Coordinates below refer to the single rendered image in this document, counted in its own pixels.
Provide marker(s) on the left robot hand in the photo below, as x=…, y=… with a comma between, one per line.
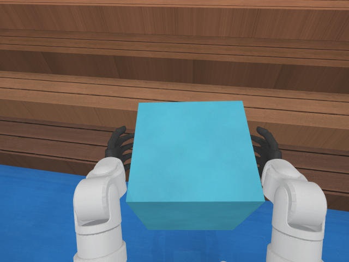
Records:
x=114, y=148

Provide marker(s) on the left robot forearm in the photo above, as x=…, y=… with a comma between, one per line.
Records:
x=97, y=213

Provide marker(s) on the right robot hand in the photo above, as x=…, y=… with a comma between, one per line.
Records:
x=269, y=148

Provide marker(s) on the right robot forearm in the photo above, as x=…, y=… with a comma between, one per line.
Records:
x=299, y=214

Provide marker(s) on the carton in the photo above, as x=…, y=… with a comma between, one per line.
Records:
x=193, y=166

